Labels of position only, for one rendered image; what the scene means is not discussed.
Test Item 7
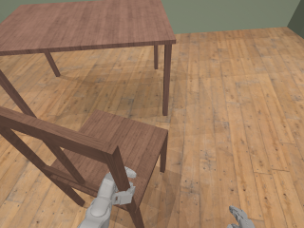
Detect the table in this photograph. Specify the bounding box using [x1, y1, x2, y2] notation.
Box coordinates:
[0, 0, 177, 118]

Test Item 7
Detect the robot left hand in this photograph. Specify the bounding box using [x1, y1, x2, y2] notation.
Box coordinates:
[97, 166, 137, 205]

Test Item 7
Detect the left robot forearm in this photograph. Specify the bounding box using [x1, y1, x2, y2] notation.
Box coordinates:
[77, 197, 112, 228]

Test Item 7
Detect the chair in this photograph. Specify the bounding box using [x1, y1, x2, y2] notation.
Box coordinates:
[0, 105, 168, 228]

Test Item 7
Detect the robot right hand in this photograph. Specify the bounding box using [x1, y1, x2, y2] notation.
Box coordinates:
[227, 205, 256, 228]

